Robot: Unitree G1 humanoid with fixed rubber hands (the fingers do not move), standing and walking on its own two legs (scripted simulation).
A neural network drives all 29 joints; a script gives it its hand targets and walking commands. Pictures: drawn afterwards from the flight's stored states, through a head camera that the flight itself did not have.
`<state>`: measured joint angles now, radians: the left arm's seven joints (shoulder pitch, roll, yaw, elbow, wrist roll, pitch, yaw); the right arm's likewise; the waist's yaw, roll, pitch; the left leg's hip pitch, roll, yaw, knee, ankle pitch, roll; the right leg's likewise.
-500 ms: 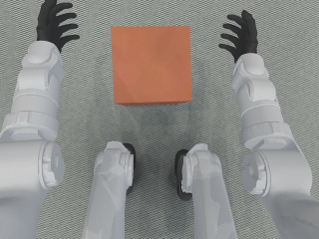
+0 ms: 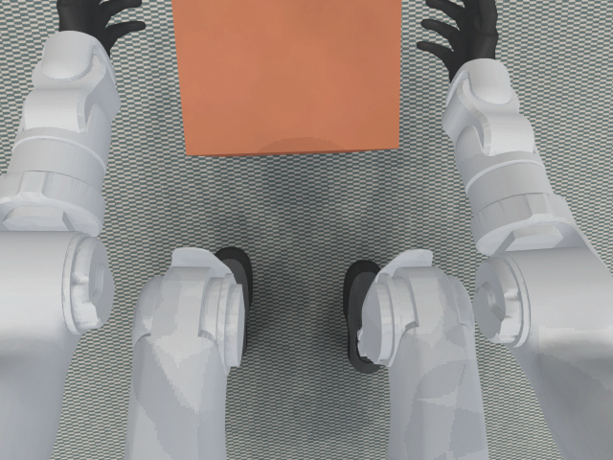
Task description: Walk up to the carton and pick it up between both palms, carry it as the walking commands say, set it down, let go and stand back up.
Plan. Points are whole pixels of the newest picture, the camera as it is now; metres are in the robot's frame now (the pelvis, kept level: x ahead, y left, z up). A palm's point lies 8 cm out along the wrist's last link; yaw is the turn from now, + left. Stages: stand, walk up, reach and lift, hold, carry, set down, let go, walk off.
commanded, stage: reach and lift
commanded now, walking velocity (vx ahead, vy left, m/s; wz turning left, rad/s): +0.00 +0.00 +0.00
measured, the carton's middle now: (286, 72) +0.52 +0.04 -0.27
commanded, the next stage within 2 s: none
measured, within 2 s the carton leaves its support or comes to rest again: leaves its support in 1.76 s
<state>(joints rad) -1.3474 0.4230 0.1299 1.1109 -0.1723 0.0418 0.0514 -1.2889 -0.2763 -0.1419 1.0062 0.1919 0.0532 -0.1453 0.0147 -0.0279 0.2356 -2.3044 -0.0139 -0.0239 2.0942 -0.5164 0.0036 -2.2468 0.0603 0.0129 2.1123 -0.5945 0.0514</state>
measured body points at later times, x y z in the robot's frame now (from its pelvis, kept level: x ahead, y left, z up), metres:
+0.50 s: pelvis +0.00 +0.00 -0.03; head +0.37 +0.02 +0.22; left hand +0.52 +0.24 -0.22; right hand +0.54 -0.15 -0.22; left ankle +0.12 +0.12 -0.36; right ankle +0.10 -0.12 -0.36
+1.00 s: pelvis -0.01 +0.00 -0.02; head +0.36 +0.02 +0.22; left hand +0.53 +0.20 -0.22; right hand +0.54 -0.11 -0.22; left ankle +0.12 +0.12 -0.36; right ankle +0.10 -0.12 -0.36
